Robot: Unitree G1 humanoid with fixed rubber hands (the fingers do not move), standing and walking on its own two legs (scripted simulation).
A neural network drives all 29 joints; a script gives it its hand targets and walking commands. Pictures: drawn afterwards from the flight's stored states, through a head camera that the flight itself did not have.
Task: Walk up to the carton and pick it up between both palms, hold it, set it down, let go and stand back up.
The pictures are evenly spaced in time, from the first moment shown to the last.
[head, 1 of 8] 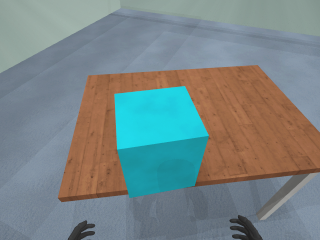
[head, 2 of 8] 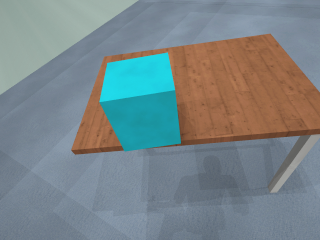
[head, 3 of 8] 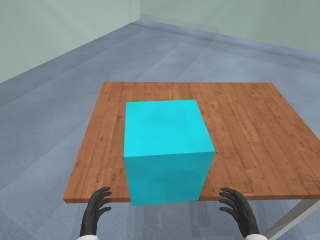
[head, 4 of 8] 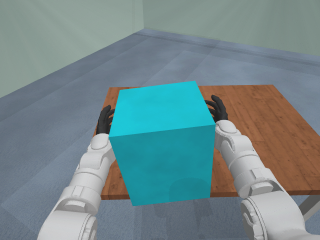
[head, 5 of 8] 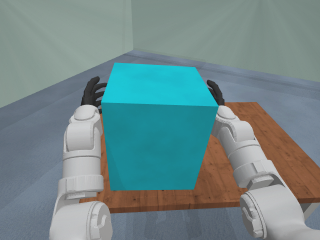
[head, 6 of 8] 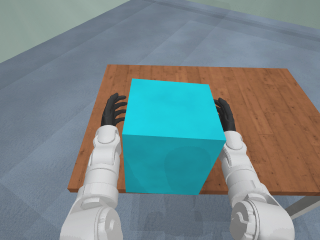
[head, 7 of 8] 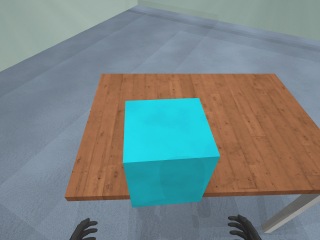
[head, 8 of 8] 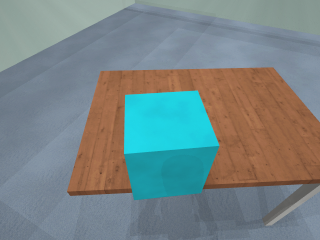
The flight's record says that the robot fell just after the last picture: no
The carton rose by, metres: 0.21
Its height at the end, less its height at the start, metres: +0.00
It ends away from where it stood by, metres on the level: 0.01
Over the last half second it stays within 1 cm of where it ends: yes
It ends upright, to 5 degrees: yes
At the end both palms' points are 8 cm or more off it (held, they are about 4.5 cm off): yes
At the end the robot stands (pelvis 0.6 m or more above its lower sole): yes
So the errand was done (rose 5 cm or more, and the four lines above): yes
